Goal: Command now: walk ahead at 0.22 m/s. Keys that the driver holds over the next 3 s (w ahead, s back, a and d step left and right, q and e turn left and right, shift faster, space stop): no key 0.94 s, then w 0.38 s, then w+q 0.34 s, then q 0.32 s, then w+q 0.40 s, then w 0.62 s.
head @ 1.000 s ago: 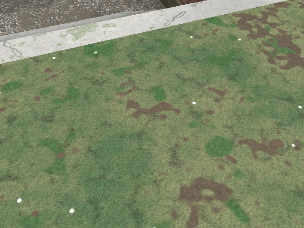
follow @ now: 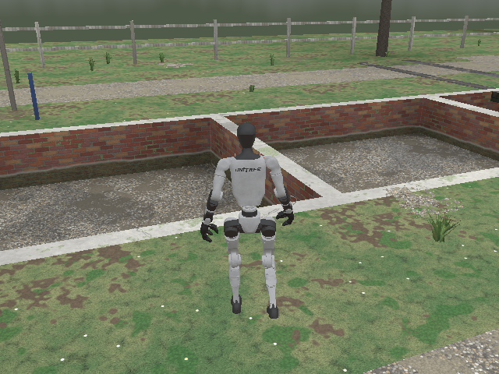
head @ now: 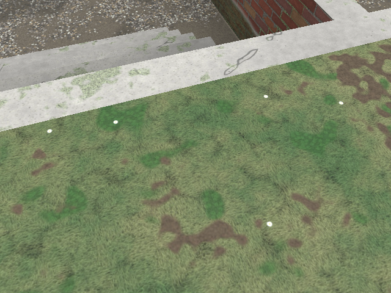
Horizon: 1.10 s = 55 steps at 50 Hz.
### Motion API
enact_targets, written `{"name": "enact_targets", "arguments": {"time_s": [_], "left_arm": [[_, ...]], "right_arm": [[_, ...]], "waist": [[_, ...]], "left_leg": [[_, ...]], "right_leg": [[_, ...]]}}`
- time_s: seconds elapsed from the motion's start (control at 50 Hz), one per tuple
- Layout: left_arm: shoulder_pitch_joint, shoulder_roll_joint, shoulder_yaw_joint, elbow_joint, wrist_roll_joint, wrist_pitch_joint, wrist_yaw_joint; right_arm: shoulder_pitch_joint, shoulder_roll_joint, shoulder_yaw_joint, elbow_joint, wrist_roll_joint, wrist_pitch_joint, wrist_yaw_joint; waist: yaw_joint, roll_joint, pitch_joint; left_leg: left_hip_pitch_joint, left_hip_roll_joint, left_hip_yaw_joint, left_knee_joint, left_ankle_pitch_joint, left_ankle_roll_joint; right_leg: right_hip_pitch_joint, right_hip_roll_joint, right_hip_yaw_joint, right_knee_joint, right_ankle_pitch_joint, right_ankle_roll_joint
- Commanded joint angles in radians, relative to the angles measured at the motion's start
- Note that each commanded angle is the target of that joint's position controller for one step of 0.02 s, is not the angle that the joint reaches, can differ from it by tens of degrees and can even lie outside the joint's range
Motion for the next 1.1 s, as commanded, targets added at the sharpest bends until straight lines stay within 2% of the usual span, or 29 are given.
{"name": "enact_targets", "arguments": {"time_s": [0.02,0.06,0.12,0.16,0.2,0.24,0.26,0.28,0.3,0.32,0.34,0.36,0.38,0.44,0.52,0.64,0.8,0.94,0.96,0.98,1.0,1.02,1.04,1.06,1.08,1.1], "left_arm": [[0.054,0.074,0.025,-0.047,0.008,0.021,0.016],[0.077,0.035,0.018,-0.04,0.01,0.039,0.024],[0.018,0.024,0.011,-0.047,0.018,0.048,0.03],[-0.025,0.041,0.016,-0.048,0.014,0.058,0.03],[-0.066,0.052,0.02,-0.052,0.012,0.067,0.03],[-0.084,0.048,0.022,-0.051,0.017,0.067,0.03],[-0.081,0.046,0.023,-0.045,0.024,0.064,0.03],[-0.085,0.064,0.026,-0.045,0.034,0.061,0.032],[-0.086,0.106,0.032,-0.05,0.034,0.059,0.037],[-0.117,0.151,0.045,-0.038,0.017,0.062,0.038],[-0.124,0.092,0.038,-0.029,0.013,0.062,0.029],[-0.128,0.054,0.028,-0.022,0.019,0.059,0.024],[-0.138,0.048,0.025,-0.015,0.024,0.054,0.022],[-0.127,0.054,0.026,0.015,0.018,0.038,0.02],[-0.129,0.056,0.025,0.05,0.014,0.038,0.025],[-0.139,0.05,0.022,0.098,0.013,0.046,0.029],[-0.149,0.037,0.018,0.155,0.013,0.057,0.032],[-0.147,0.029,0.014,0.195,0.014,0.063,0.035],[-0.128,0.018,0.011,0.21,0.014,0.064,0.035],[-0.123,0.02,0.013,0.217,0.008,0.066,0.036],[-0.128,0.025,0.016,0.214,0.004,0.064,0.036],[-0.153,0.024,0.016,0.201,0.003,0.056,0.035],[-0.181,0.008,0.013,0.184,0.001,0.043,0.031],[-0.199,-0.005,0.01,0.171,-0.003,0.028,0.023],[-0.208,-0.002,0.013,0.164,-0.01,0.016,0.015],[-0.209,0.004,0.016,0.16,-0.016,0.006,0.008]], "right_arm": [[0.034,-0.084,-0.019,-0.018,-0.012,-0.006,-0.001],[0.005,-0.091,-0.019,-0.002,-0.023,-0.013,-0.004],[-0.01,-0.116,-0.024,0.023,-0.017,-0.003,-0.019],[0.011,-0.127,-0.025,0.046,-0.014,0.009,-0.025],[0.02,-0.125,-0.022,0.064,-0.012,0.021,-0.027],[0.01,-0.113,-0.016,0.076,-0.003,0.032,-0.029],[0.011,-0.098,-0.009,0.083,0.004,0.035,-0.03],[0.042,-0.074,0.0,0.096,0.002,0.036,-0.03],[0.08,-0.063,0.004,0.102,-0.012,0.032,-0.029],[0.144,-0.061,0.0,0.113,-0.013,0.031,-0.027],[0.106,-0.066,0.002,0.119,-0.014,0.038,-0.032],[0.068,-0.077,-0.001,0.115,-0.009,0.047,-0.038],[0.056,-0.069,0.0,0.118,-0.006,0.057,-0.044],[0.061,-0.077,-0.002,0.133,-0.008,0.069,-0.05],[0.054,-0.076,-0.005,0.157,0.001,0.071,-0.051],[0.062,-0.073,-0.006,0.197,0.003,0.081,-0.058],[0.077,-0.073,-0.004,0.241,0.003,0.081,-0.065],[0.096,-0.065,0.0,0.269,0.002,0.078,-0.069],[0.118,-0.059,0.001,0.283,0.003,0.079,-0.07],[0.127,-0.077,-0.006,0.288,0.01,0.082,-0.072],[0.132,-0.106,-0.016,0.285,0.017,0.084,-0.074],[0.153,-0.128,-0.024,0.282,0.023,0.081,-0.076],[0.19,-0.156,-0.035,0.287,0.027,0.072,-0.076],[0.204,-0.18,-0.046,0.29,0.03,0.061,-0.076],[0.202,-0.17,-0.046,0.286,0.025,0.047,-0.076],[0.195,-0.153,-0.045,0.279,0.021,0.035,-0.073]], "waist": [[0.017,0.102,-0.16],[0.045,0.124,-0.162],[0.035,0.131,-0.174],[0.013,0.124,-0.17],[-0.004,0.118,-0.138],[0.002,0.108,-0.103],[0.012,0.096,-0.09],[0.008,0.067,-0.08],[-0.023,0.007,-0.086],[-0.084,-0.107,-0.082],[-0.049,-0.103,-0.075],[-0.035,-0.078,-0.056],[-0.036,-0.072,-0.052],[-0.031,-0.052,-0.07],[-0.025,-0.02,-0.082],[-0.024,0.015,-0.069],[-0.021,0.022,-0.041],[-0.019,0.019,-0.019],[-0.019,0.025,-0.039],[-0.022,0.043,-0.02],[-0.028,0.076,0.014],[-0.043,0.113,0.055],[-0.058,0.172,0.08],[-0.064,0.205,0.112],[-0.061,0.195,0.132],[-0.056,0.178,0.134]], "left_leg": [[0.218,0.252,-0.215,-0.18,0.652,0.185],[0.149,0.231,-0.147,-0.207,0.71,0.196],[0.136,0.213,-0.096,-0.22,0.646,0.182],[0.143,0.216,-0.107,-0.236,0.484,0.175],[0.137,0.222,-0.136,-0.251,0.271,0.171],[0.123,0.21,-0.156,-0.239,0.072,0.151],[0.112,0.185,-0.156,-0.221,-0.016,0.121],[0.098,0.152,-0.153,-0.198,-0.076,0.077],[0.072,0.102,-0.128,-0.15,-0.136,0.037],[0.064,0.033,-0.072,-0.15,-0.171,0.008],[0.132,0.018,-0.035,-0.132,-0.15,-0.013],[0.152,0.021,-0.032,-0.118,-0.127,-0.016],[0.163,0.028,-0.035,-0.112,-0.099,-0.013],[0.185,0.039,-0.044,-0.098,-0.016,-0.007],[0.208,0.043,-0.042,-0.081,0.058,-0.011],[0.222,0.045,-0.039,-0.08,0.074,-0.019],[0.215,0.049,-0.041,-0.096,0.04,-0.023],[0.201,0.05,-0.045,-0.116,-0.012,-0.022],[0.209,0.044,-0.041,-0.128,-0.123,-0.018],[0.196,0.044,-0.054,-0.142,-0.297,0.0],[0.173,0.071,-0.101,-0.172,-0.486,0.03],[0.164,0.134,-0.191,-0.228,-0.632,0.069],[0.18,0.232,-0.327,-0.305,-0.73,0.121],[0.161,0.325,-0.451,-0.359,-0.745,0.175],[0.173,0.37,-0.505,-0.38,-0.699,0.203],[0.211,0.384,-0.511,-0.378,-0.636,0.207]], "right_leg": [[-0.088,-0.09,0.018,-0.034,0.09,0.013],[-0.01,-0.086,0.006,-0.148,0.144,0.028],[0.05,-0.086,-0.003,-0.335,0.255,0.03],[0.075,-0.083,-0.005,-0.408,0.308,0.029],[0.09,-0.082,-0.003,-0.475,0.306,0.021],[0.136,-0.072,-0.016,-0.591,0.325,0.005],[0.185,-0.064,-0.026,-0.678,0.377,-0.007],[0.231,-0.093,0.009,-0.734,0.474,-0.02],[0.278,-0.147,0.057,-0.725,0.603,-0.042],[0.262,-0.151,0.064,-0.702,0.539,-0.073],[0.184,-0.117,0.047,-0.723,0.389,-0.065],[0.15,-0.1,0.039,-0.738,0.356,-0.048],[0.145,-0.091,0.03,-0.737,0.389,-0.035],[0.183,-0.079,0.013,-0.706,0.494,-0.03],[0.21,-0.072,0.005,-0.687,0.557,-0.036],[0.217,-0.059,-0.007,-0.687,0.549,-0.039],[0.217,-0.045,-0.021,-0.705,0.495,-0.034],[0.211,-0.037,-0.028,-0.723,0.44,-0.027],[0.217,-0.022,-0.045,-0.719,0.339,-0.028],[0.185,0.007,-0.075,-0.686,0.18,-0.033],[0.122,0.03,-0.101,-0.639,0.031,-0.04],[0.04,0.037,-0.114,-0.575,-0.028,-0.045],[-0.031,0.037,-0.134,-0.469,0.007,-0.047],[-0.068,-0.002,-0.106,-0.365,0.054,-0.058],[-0.129,-0.038,-0.072,-0.286,0.034,-0.07],[-0.185,-0.065,-0.047,-0.236,-0.01,-0.081]]}}
Next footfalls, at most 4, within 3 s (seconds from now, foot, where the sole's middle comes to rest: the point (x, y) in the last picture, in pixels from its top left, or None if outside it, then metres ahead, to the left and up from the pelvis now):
0.28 right None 0.15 -0.15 -0.77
1.72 left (176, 265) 0.53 0.08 -0.77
2.22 right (221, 217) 0.72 -0.08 -0.77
2.68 left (119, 203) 0.76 0.30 -0.77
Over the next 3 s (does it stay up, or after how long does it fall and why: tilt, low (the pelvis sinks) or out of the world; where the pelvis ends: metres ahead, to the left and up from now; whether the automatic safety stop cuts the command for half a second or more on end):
stays up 0.83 0.24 0.01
